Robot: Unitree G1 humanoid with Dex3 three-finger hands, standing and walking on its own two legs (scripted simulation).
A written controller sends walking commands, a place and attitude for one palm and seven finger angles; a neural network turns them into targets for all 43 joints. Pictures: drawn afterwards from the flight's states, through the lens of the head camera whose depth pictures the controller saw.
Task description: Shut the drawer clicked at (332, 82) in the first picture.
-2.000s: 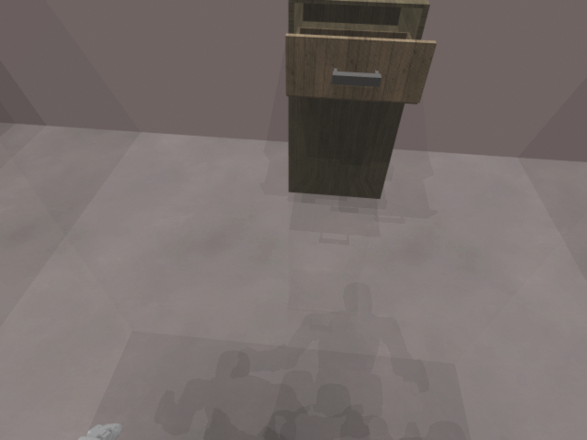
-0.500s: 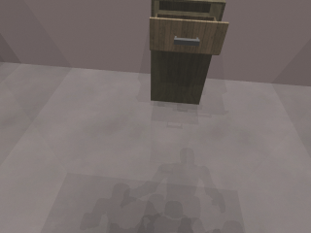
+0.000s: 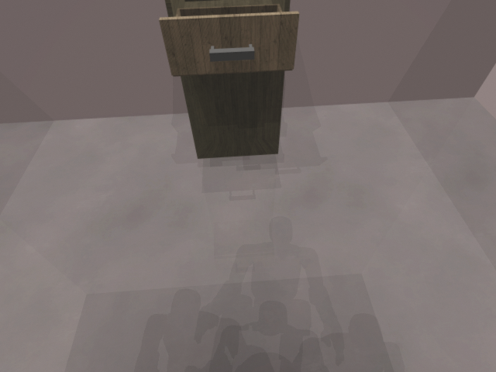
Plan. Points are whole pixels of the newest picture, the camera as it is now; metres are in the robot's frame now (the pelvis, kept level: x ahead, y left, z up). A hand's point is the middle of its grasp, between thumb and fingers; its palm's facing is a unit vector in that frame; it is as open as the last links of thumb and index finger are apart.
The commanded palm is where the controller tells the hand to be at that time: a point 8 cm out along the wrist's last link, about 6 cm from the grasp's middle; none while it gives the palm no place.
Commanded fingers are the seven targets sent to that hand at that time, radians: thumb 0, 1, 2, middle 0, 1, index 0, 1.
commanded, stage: walk to a spot facing it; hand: left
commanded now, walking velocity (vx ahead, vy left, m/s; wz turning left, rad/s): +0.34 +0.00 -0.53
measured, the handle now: (231, 51) +1.00 +0.14 +0.03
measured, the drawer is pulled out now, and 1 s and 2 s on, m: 0.30 0.30 0.30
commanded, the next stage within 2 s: turn to face it in 1.16 s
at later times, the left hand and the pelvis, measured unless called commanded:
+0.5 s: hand (141, 340) +0.20 +0.24 -0.18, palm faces -0.15 -0.97 -0.19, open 7.4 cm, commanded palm none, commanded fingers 0.00 0.90 0.90 -0.20 -0.30 -0.20 -0.30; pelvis +0.21 +0.04 +0.00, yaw -17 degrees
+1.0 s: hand (253, 190) +0.58 +0.04 -0.16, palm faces -0.59 -0.78 -0.20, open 7.4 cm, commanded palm none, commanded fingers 0.00 0.90 0.90 -0.20 -0.30 -0.20 -0.30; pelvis +0.36 -0.03 -0.01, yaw -33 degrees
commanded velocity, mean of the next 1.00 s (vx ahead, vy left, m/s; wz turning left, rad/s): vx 0.21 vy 0.00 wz -0.55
